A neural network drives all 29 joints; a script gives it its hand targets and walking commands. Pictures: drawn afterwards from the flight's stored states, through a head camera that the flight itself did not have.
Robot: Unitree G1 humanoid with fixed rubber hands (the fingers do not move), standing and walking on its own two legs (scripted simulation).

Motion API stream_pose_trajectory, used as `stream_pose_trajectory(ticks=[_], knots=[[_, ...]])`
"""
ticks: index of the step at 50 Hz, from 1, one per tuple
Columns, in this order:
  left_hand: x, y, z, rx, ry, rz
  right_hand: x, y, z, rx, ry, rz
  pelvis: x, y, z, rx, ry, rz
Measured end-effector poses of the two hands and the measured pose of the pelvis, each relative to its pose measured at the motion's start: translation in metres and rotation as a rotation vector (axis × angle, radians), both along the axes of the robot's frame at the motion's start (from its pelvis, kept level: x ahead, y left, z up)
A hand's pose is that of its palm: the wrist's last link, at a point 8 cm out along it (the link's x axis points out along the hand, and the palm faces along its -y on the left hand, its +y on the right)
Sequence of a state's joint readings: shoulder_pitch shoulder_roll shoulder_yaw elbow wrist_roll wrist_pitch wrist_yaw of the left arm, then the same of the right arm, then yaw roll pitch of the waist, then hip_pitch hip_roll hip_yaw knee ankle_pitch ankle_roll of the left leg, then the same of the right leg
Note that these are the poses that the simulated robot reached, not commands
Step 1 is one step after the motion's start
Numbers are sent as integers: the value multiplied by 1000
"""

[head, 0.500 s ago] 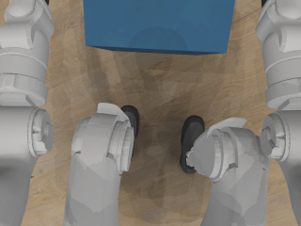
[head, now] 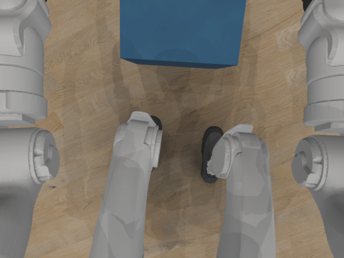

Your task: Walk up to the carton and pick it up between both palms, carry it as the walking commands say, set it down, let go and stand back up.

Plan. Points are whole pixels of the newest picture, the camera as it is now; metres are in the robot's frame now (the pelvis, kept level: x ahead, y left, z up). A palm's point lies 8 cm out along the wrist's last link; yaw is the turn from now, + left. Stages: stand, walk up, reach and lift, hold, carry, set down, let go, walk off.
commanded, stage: set down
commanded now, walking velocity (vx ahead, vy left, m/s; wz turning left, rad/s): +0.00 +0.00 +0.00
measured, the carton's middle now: (179, 32) +0.53 +0.05 -0.37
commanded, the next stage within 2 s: let go in 0.74 s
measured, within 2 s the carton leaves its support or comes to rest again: neither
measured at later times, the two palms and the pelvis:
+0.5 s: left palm out of the picture +0.52 +0.29 +0.01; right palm out of the picture +0.57 -0.16 +0.01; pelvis +0.01 +0.00 +0.13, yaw +1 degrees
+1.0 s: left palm out of the picture +0.48 +0.26 +0.09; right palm out of the picture +0.51 -0.18 +0.08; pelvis +0.08 +0.01 +0.21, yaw +1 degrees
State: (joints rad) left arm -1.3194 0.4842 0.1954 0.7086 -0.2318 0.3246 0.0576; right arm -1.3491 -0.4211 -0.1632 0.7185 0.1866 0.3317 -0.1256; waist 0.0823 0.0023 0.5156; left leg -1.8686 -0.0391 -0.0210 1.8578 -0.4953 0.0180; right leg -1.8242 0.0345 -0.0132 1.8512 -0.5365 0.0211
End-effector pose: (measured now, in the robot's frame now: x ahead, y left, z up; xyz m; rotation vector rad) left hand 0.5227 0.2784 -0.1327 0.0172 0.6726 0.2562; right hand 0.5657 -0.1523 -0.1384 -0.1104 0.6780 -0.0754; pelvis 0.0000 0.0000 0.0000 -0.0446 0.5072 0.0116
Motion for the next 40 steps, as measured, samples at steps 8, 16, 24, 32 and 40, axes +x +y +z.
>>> stream_pose_trajectory(ticks=[8, 16, 24, 32, 40], knots=[[1, -2, 39, -7, 5, -16, 2, -7, 43, -1, -1, 3, 4, 1, 42, 1, 3, -1], [-1, 3, 89, -2, 8, -25, 1, -6, 88, 0, 9, 19, 10, 2, 85, 4, -7, 4], [-1, 11, 141, 3, 2, -26, 2, -4, 140, 1, 2, 25, 13, 4, 128, 4, -35, 10], [-3, 9, 182, -11, 22, -27, -1, -6, 183, -5, 22, 27, 20, 7, 164, 3, -3, 14], [-4, -1, 206, -5, 68, -38, -3, -4, 211, 4, 67, 30, 44, 8, 178, 3, 158, 1]])
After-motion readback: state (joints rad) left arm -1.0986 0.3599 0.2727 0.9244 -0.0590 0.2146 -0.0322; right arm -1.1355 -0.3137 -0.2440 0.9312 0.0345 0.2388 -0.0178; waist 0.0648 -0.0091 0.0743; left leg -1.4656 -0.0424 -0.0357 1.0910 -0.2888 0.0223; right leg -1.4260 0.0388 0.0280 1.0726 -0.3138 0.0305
